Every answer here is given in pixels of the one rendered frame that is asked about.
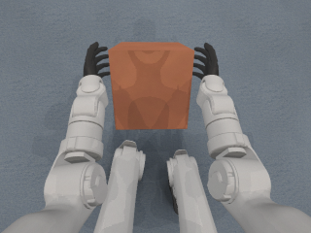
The left robot hand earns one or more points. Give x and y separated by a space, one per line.
90 66

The left robot forearm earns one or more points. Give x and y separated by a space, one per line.
83 141

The right robot forearm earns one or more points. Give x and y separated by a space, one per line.
225 136

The robot right thigh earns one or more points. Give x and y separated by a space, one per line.
193 209

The right robot hand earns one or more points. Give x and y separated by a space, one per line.
210 61

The robot left upper arm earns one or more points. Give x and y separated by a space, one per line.
72 192

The robot right foot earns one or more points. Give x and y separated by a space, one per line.
175 207

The robot right upper arm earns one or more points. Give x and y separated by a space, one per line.
243 186

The carton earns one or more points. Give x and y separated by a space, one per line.
151 85

